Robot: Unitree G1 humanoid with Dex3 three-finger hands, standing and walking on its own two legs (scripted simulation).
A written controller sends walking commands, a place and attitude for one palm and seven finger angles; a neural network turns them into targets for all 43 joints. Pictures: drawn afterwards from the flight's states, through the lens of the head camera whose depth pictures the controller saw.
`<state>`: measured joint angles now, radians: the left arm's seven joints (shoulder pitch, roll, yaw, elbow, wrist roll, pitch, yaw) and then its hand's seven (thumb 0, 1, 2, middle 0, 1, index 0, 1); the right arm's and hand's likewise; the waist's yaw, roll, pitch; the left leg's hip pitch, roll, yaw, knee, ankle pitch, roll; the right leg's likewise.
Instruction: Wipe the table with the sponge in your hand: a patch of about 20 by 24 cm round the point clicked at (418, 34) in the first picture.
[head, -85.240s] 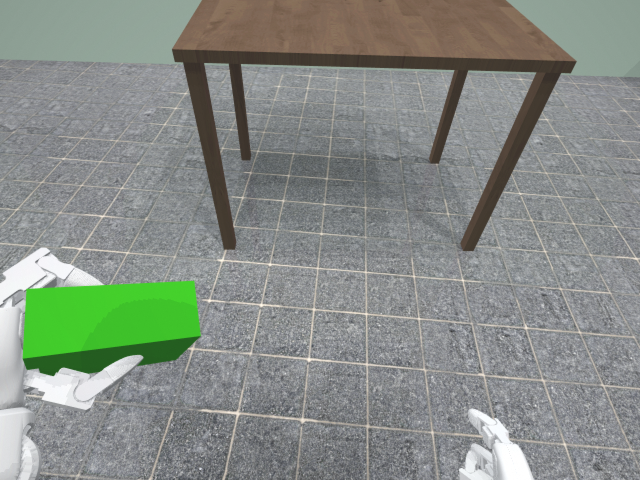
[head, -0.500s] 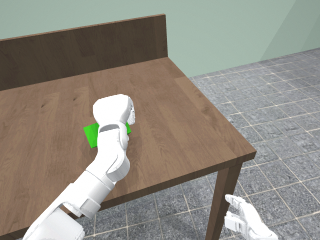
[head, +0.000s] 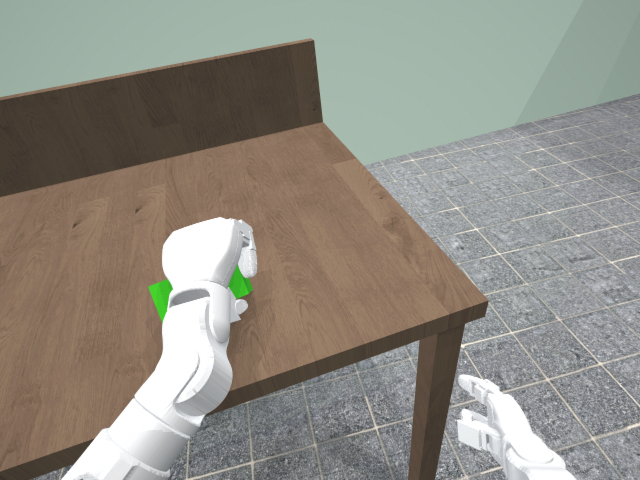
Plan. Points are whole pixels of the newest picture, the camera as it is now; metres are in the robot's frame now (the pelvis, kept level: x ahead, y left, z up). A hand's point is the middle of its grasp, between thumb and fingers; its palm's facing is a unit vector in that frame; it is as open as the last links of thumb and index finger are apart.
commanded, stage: slide back across to the middle lane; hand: left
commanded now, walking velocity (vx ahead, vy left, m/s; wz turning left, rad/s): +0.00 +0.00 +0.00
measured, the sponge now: (210, 287) +0.34 +0.20 +0.10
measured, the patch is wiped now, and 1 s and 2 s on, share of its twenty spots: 0.90 0.90 0.90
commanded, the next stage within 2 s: wipe forward along the middle lane in 0.58 s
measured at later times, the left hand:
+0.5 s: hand (185, 277) +0.28 +0.19 +0.18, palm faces +0.27 -0.24 -0.93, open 6.9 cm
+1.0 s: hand (156, 269) +0.29 +0.23 +0.18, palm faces +0.21 -0.11 -0.97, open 6.9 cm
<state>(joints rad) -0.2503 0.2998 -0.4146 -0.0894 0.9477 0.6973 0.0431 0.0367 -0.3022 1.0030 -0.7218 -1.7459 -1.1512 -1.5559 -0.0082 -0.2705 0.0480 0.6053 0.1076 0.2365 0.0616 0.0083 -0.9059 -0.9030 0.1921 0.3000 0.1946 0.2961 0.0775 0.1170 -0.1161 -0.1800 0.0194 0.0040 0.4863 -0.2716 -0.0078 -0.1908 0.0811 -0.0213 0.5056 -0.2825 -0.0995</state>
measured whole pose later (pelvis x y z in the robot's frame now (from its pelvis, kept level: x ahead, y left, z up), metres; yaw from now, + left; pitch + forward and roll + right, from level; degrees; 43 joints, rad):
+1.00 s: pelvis -0.03 +0.01 +0.00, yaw -1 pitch -3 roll +1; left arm -0.33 0.43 -0.23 0.00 0.89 0.62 -0.07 -0.07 -0.37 1.08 -0.76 -1.54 -1.21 -1.60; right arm 0.02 -0.26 0.08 0.65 0.09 0.09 -0.07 0.01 -0.90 -0.90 0.20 0.30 0.20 0.30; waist 0.09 0.11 -0.08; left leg -0.20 0.00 -0.02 0.48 -0.23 -0.01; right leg -0.21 0.07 -0.01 0.50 -0.24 -0.09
